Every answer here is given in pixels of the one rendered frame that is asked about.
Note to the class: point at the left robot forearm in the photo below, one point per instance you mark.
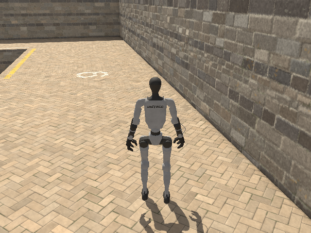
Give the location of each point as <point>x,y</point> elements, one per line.
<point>132,130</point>

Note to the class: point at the robot left upper arm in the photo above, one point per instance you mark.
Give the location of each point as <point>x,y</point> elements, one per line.
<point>137,111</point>

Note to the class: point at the robot left thigh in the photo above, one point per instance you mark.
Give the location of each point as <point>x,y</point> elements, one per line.
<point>144,146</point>

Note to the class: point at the left robot hand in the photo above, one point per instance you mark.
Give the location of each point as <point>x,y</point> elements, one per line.
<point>128,144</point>

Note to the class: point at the right robot hand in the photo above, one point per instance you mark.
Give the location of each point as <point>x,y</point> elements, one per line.
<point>181,141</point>

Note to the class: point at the robot right foot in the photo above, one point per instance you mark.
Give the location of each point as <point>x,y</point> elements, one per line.
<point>167,198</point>

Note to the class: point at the robot right upper arm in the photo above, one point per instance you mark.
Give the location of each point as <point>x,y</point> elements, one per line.
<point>173,111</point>

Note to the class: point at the right robot forearm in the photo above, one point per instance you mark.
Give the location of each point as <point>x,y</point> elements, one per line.
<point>178,129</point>

